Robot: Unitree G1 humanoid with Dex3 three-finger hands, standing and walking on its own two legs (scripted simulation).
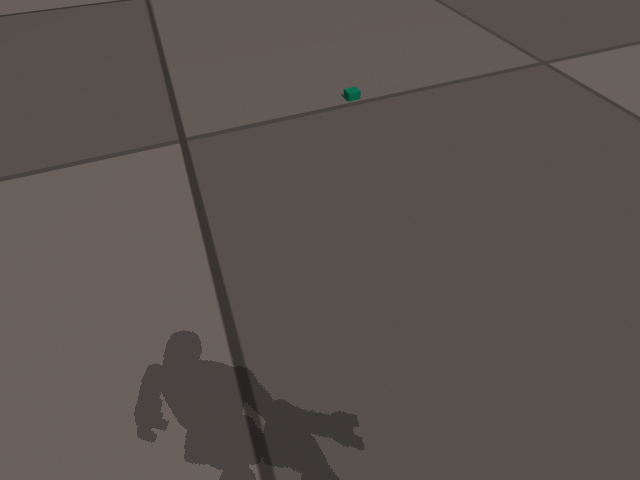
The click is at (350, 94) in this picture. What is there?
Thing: small box
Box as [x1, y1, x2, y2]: [344, 86, 360, 101]
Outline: 355,86 344,89 344,97 348,101 359,98 360,91
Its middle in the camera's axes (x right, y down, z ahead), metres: +0.20 -0.91 +2.42
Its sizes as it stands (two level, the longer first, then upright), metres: 0.084 0.068 0.051
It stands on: the floor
